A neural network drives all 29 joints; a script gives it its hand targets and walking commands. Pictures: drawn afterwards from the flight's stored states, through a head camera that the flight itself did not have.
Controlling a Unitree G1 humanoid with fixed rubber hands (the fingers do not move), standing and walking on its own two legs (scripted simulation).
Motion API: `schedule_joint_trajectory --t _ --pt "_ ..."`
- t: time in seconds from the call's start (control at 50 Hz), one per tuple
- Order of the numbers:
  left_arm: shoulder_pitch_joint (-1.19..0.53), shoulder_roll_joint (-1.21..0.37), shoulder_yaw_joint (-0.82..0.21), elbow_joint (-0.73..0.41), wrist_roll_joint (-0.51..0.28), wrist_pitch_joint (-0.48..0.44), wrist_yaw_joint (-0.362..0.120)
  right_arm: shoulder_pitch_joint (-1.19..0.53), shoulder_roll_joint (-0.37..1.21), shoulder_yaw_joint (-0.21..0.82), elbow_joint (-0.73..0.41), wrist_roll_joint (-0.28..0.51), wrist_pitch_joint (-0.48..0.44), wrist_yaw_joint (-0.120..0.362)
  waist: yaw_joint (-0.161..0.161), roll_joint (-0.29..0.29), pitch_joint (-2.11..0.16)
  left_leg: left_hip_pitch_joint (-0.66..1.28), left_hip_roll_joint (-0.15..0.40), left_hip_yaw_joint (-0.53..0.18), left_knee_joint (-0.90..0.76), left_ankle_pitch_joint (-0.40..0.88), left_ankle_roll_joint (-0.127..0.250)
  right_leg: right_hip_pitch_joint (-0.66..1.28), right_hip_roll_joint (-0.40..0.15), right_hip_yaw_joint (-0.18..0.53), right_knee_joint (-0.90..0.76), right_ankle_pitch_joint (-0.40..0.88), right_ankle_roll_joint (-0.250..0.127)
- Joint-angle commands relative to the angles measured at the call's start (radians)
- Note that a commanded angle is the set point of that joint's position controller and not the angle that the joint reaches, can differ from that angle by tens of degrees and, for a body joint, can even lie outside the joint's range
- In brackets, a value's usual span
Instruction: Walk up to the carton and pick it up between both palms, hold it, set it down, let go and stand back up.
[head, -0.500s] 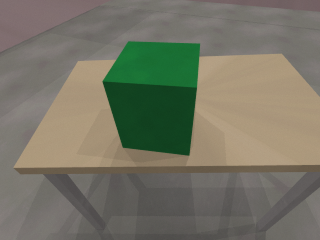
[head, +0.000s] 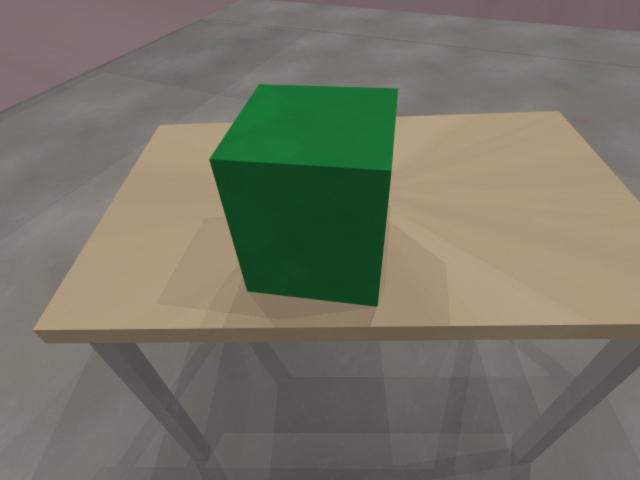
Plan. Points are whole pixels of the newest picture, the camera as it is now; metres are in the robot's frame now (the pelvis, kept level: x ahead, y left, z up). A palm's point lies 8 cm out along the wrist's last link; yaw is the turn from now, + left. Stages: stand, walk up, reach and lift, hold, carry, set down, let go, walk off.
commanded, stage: walk up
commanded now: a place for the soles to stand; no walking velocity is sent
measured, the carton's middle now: (318, 195) +0.49 +0.04 +0.12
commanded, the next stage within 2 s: reach and lift in 0.10 s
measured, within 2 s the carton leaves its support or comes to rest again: neither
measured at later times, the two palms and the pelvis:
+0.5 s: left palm (146, 476) +0.17 +0.26 -0.08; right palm out of the picture +0.16 -0.29 -0.09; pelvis +0.00 -0.01 -0.01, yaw +0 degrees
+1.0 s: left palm (119, 468) +0.16 +0.27 -0.02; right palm out of the picture +0.13 -0.24 -0.01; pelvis -0.01 -0.01 +0.02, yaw +0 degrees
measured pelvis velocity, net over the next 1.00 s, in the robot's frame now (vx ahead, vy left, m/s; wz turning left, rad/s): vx -0.01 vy -0.01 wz -0.01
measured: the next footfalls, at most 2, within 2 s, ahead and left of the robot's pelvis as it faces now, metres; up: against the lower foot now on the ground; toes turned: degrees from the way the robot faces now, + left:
none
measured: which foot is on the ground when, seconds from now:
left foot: down 0.00-1.00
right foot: down 0.00-1.00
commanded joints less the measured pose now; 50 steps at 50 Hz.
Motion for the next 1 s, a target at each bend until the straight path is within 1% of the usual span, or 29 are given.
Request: schedule_joint_trajectory --t 0.0,0.02,0.08,0.1,0.12,0.14,0.16,0.18,0.2,0.22,0.28,0.32,0.36,0.38,0.42,0.5,0.6,0.68,0.72,0.74,0.76,0.78,0.8,0.84,0.88,0.9,0.92,0.96,0.98 --pt "-0.088 0.24 0.022 -0.026 0.026 -0.022 0.01 -0.102 -0.197 -0.055 -0.04 -0.045 -0.014 -0.001 0.006 -0.023 0.105 0.001 0.13 -0.219 -0.278 -0.181 0.036 -0.059 -0.076 0.167 -0.252 -0.143 -0.1" --pt "-0.085 0.24 0.026 -0.025 0.025 -0.025 0.009 -0.111 -0.192 -0.057 -0.045 -0.045 -0.017 0.002 0.006 -0.013 0.074 0.012 0.122 -0.211 -0.269 -0.147 0.032 -0.027 -0.08 0.163 -0.246 -0.096 -0.101" --pt "-0.095 0.261 0.026 -0.028 0.023 -0.033 0.015 -0.102 -0.182 -0.05 -0.042 -0.041 -0.019 -0.003 -0.003 -0.055 0.028 0.06 0.108 -0.167 -0.188 0.047 0.021 -0.002 -0.11 0.197 -0.233 0.05 -0.104" --pt "-0.446 0.213 0.019 -0.257 -0.041 0.209 0.028 -0.453 -0.003 -0.173 -0.03 -0.123 -0.163 0.032 -0.027 -0.05 0.122 -0.254 0.075 -0.012 -0.137 -0.316 -0.061 -0.094 0.004 -0.102 -0.039 -0.295 -0.1" --pt "-0.446 0.157 -0.016 -0.312 -0.022 0.325 0.047 -0.388 -0.081 -0.185 -0.028 -0.135 -0.167 0.065 -0.028 0.002 0.173 -0.358 0.111 -0.035 -0.152 -0.426 -0.012 -0.014 0.039 -0.114 0.066 -0.265 -0.096" --pt "-0.41 0.127 -0.016 -0.357 0.0 0.384 0.049 -0.352 -0.141 -0.213 -0.05 -0.133 -0.156 0.081 -0.045 0.039 0.156 -0.425 0.14 -0.041 -0.17 -0.479 0.007 0.098 0.063 -0.131 0.121 -0.224 -0.09" --pt "-0.393 0.124 0.002 -0.411 0.022 0.422 0.044 -0.321 -0.154 -0.225 -0.063 -0.132 -0.138 0.083 -0.048 0.049 0.113 -0.444 0.161 -0.035 -0.166 -0.459 0.011 0.179 0.063 -0.132 0.148 -0.157 -0.084" --pt "-0.393 0.122 0.009 -0.473 0.024 0.449 0.042 -0.298 -0.157 -0.229 -0.106 -0.123 -0.127 0.08 -0.055 0.043 0.053 -0.381 0.161 -0.019 -0.168 -0.381 0.007 0.216 0.062 -0.125 0.133 -0.075 -0.08" --pt "-0.387 0.142 0.035 -0.526 0.029 0.461 0.037 -0.295 -0.157 -0.221 -0.135 -0.109 -0.128 0.072 -0.032 0.012 0.018 -0.342 0.162 -0.006 -0.155 -0.311 -0.003 0.205 0.056 -0.123 0.125 -0.031 -0.076" --pt "-0.361 0.154 0.051 -0.543 0.033 0.471 0.031 -0.261 -0.148 -0.21 -0.171 -0.095 -0.125 0.064 -0.036 -0.028 0.004 -0.283 0.138 0.004 -0.142 -0.251 -0.004 0.192 0.049 -0.105 0.088 -0.008 -0.08" --pt "-0.294 0.176 0.086 -0.601 0.025 0.473 0.017 -0.185 -0.087 -0.179 -0.306 -0.048 -0.118 0.027 -0.031 -0.145 -0.042 -0.018 0.071 0.023 -0.089 -0.007 -0.035 0.089 0.017 -0.067 -0.035 0.091 -0.07" --pt "-0.237 0.179 0.123 -0.622 0.055 0.478 0.014 -0.132 -0.071 -0.155 -0.333 -0.035 -0.11 0.013 -0.011 -0.12 -0.048 0.033 0.057 0.027 -0.103 0.063 -0.037 0.126 0.014 -0.05 -0.073 0.169 -0.068" --pt "-0.197 0.18 0.137 -0.641 0.069 0.478 0.011 -0.087 -0.033 -0.144 -0.319 -0.023 -0.094 -0.002 -0.019 -0.103 -0.05 0.054 0.05 0.032 -0.119 0.112 -0.042 0.184 0.016 -0.05 -0.089 0.246 -0.054" --pt "-0.174 0.174 0.143 -0.638 0.077 0.476 0.005 -0.066 -0.02 -0.132 -0.349 -0.019 -0.089 -0.012 -0.013 -0.115 -0.047 0.083 0.042 0.029 -0.122 0.136 -0.041 0.19 0.017 -0.04 -0.106 0.284 -0.043" --pt "-0.124 0.179 0.159 -0.681 0.087 0.462 -0.001 -0.009 -0.002 -0.121 -0.353 0.002 -0.088 -0.025 -0.005 -0.087 -0.078 0.125 0.032 0.027 -0.139 0.22 -0.049 0.243 0.016 -0.035 -0.128 0.374 -0.032" --pt "-0.062 0.182 0.157 -0.732 0.06 0.421 -0.021 0.019 0.043 -0.083 -0.468 0.031 -0.107 -0.055 0.024 -0.079 -0.144 0.193 0.006 0.029 -0.168 0.347 -0.064 0.309 0.028 -0.025 -0.176 0.508 -0.01" --pt "-0.022 0.168 0.153 -0.748 0.03 0.374 -0.026 0.079 0.097 -0.069 -0.543 0.036 -0.096 -0.063 0.037 -0.022 -0.123 0.27 -0.001 0.029 -0.264 0.314 -0.068 0.306 0.031 -0.026 -0.275 0.381 -0.021" --pt "0.0 0.154 0.127 -0.765 0.004 0.357 -0.041 0.104 0.14 -0.036 -0.647 0.047 -0.073 -0.073 0.063 -0.04 -0.101 0.257 0.002 0.04 -0.321 0.247 -0.056 0.331 0.035 -0.018 -0.321 0.289 -0.026" --pt "0.016 0.144 0.097 -0.795 -0.014 0.354 -0.039 0.138 0.166 -0.04 -0.693 0.052 -0.056 -0.076 0.052 -0.005 -0.095 0.245 0.014 0.046 -0.35 0.235 -0.054 0.353 0.038 -0.031 -0.322 0.256 -0.031" --pt "0.008 0.154 0.099 -0.81 -0.025 0.345 -0.039 0.136 0.166 -0.047 -0.746 0.047 -0.054 -0.082 0.06 -0.02 -0.09 0.237 0.016 0.054 -0.36 0.211 -0.049 0.354 0.042 -0.035 -0.324 0.235 -0.027" --pt "0.008 0.148 0.107 -0.834 -0.021 0.347 -0.041 0.144 0.172 -0.039 -0.768 0.053 -0.044 -0.079 0.068 0.01 -0.074 0.212 0.019 0.062 -0.377 0.203 -0.05 0.373 0.043 -0.033 -0.324 0.236 -0.03" --pt "0.013 0.155 0.096 -0.847 -0.027 0.348 -0.039 0.156 0.165 -0.047 -0.794 0.056 -0.036 -0.083 0.056 0.041 -0.056 0.162 0.04 0.054 -0.417 0.141 -0.039 0.426 0.058 -0.044 -0.306 0.243 -0.021" --pt "0.004 0.166 0.097 -0.855 -0.026 0.344 -0.045 0.158 0.161 -0.047 -0.827 0.054 -0.025 -0.087 0.056 0.048 -0.05 0.106 0.052 0.058 -0.45 0.07 -0.025 0.488 0.063 -0.042 -0.302 0.234 -0.011" --pt "0.039 0.166 0.104 -0.887 -0.021 0.337 -0.053 0.212 0.163 -0.032 -0.877 0.06 -0.006 -0.094 0.066 0.063 -0.062 0.025 0.075 0.065 -0.482 0.064 -0.009 0.601 0.091 -0.05 -0.263 0.302 0.0" --pt "0.037 0.176 0.088 -0.906 -0.047 0.319 -0.063 0.214 0.18 -0.022 -0.964 0.063 0.007 -0.106 0.058 0.055 -0.047 -0.027 0.087 0.056 -0.499 0.017 0.003 0.628 0.087 -0.047 -0.258 0.293 0.001" --pt "0.046 0.18 0.105 -0.932 -0.041 0.312 -0.063 0.231 0.18 -0.014 -0.972 0.064 0.019 -0.108 0.055 0.084 -0.048 -0.054 0.094 0.055 -0.521 -0.009 0.006 0.668 0.093 -0.049 -0.253 0.296 0.007" --pt "0.03 0.184 0.106 -0.926 -0.039 0.317 -0.071 0.229 0.178 -0.011 -1.002 0.068 0.03 -0.11 0.069 0.103 -0.033 -0.108 0.101 0.063 -0.547 -0.044 0.018 0.707 0.101 -0.044 -0.242 0.289 0.013" --pt "0.038 0.186 0.109 -0.96 -0.053 0.301 -0.08 0.252 0.197 0.007 -1.076 0.074 0.052 -0.121 0.06 0.113 -0.036 -0.154 0.119 0.069 -0.566 -0.079 0.032 0.755 0.104 -0.043 -0.229 0.288 0.016" --pt "0.033 0.192 0.114 -0.977 -0.053 0.291 -0.086 0.271 0.207 0.027 -1.107 0.071 0.069 -0.127 0.07 0.103 -0.044 -0.181 0.124 0.072 -0.575 -0.094 0.046 0.801 0.112 -0.039 -0.225 0.293 0.015"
